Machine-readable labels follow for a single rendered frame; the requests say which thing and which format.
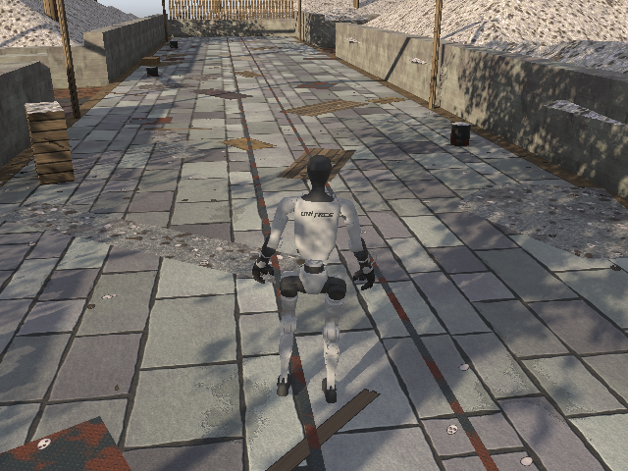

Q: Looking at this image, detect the robot right foot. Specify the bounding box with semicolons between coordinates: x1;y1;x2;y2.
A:
322;378;337;403

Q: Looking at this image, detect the left robot forearm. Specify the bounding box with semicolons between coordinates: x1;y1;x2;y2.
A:
256;234;276;268

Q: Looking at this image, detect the robot foot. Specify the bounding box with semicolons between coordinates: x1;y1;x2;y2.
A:
277;374;291;396
322;378;337;403

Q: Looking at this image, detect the robot left upper arm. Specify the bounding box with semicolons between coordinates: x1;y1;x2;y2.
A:
267;196;297;249

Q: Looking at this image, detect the right robot forearm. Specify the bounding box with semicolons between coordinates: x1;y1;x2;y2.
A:
353;238;373;274

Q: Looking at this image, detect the robot left foot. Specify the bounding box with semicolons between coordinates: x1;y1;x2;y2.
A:
277;374;291;396

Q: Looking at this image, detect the robot right upper arm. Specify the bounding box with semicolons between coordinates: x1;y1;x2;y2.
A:
338;198;364;252

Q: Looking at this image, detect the robot left hand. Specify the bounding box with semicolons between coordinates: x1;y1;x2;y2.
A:
252;257;274;284

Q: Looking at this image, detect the robot right hand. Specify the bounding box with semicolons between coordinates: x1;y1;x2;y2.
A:
353;269;375;290

